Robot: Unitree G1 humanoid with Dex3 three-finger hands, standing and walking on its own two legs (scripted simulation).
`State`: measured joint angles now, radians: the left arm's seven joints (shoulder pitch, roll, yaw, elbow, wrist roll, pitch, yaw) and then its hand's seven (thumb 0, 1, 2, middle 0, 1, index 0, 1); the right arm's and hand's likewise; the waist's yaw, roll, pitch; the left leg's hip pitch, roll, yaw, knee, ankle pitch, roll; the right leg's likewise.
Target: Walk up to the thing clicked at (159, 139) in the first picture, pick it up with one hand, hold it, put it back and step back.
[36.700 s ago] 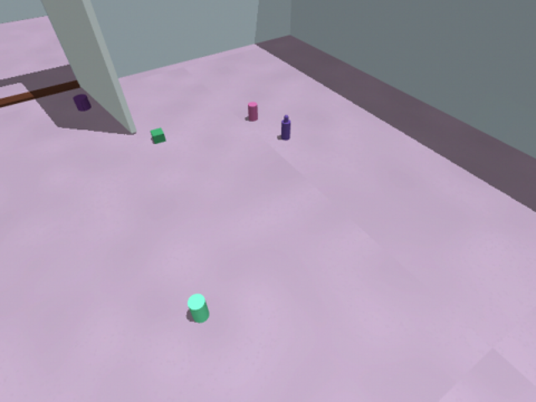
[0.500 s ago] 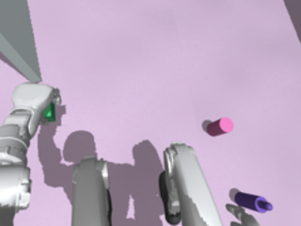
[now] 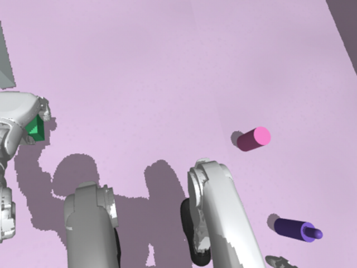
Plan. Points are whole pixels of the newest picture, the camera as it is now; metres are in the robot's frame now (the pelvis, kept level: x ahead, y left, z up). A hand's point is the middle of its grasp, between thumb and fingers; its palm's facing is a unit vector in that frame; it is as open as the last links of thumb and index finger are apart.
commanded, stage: crouch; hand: left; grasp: from above
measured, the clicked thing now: (22, 123) +0.48 +0.29 -0.19
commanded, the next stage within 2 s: lower in 0.30 s
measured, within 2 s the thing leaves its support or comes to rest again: neither
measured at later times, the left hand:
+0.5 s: hand (27, 124) +0.48 +0.29 -0.19, palm faces -0.47 +0.01 -0.88, open 8.0 cm
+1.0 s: hand (39, 128) +0.49 +0.28 -0.25, palm faces -0.46 -0.01 -0.89, open 7.7 cm
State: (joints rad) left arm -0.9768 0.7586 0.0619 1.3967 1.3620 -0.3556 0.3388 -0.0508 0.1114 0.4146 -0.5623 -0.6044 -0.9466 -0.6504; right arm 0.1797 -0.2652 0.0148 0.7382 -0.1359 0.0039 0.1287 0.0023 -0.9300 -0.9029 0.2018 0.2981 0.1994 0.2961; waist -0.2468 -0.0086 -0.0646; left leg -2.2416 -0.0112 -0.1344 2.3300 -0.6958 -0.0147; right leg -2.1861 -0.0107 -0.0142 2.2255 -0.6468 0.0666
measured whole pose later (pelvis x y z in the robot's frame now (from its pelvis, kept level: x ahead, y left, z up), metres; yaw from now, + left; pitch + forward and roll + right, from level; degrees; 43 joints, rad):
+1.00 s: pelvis +0.01 +0.01 -0.05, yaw -4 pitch +32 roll -12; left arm -1.07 0.93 0.09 1.62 1.46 -0.38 0.50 -0.03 0.10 0.50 -0.50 -0.66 -0.92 -0.76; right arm 0.15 -0.28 0.15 0.72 -0.22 -0.04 0.16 0.00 -0.92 -0.90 0.20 0.30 0.20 0.30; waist -0.34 -0.07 0.03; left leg -2.37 -0.01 -0.19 2.52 -0.72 -0.01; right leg -2.29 0.02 -0.05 2.37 -0.65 0.08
